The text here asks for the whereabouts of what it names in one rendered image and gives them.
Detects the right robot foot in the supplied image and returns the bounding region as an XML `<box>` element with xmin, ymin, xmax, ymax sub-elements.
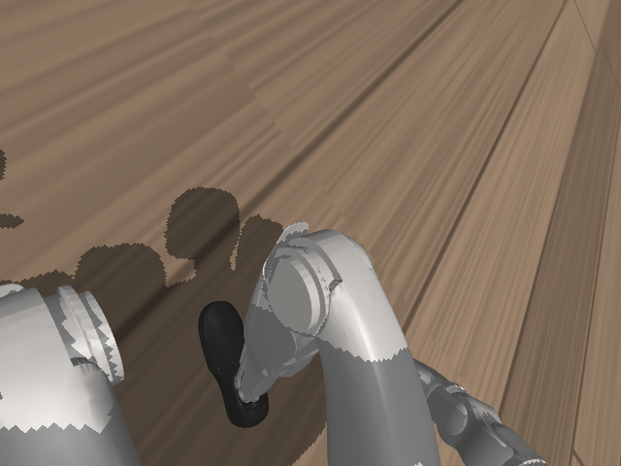
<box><xmin>198</xmin><ymin>301</ymin><xmax>269</xmax><ymax>428</ymax></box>

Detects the right robot arm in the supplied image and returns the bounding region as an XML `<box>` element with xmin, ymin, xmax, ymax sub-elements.
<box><xmin>427</xmin><ymin>383</ymin><xmax>549</xmax><ymax>466</ymax></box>

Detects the right robot hand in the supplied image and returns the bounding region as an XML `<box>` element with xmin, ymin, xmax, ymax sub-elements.
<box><xmin>413</xmin><ymin>359</ymin><xmax>450</xmax><ymax>399</ymax></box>

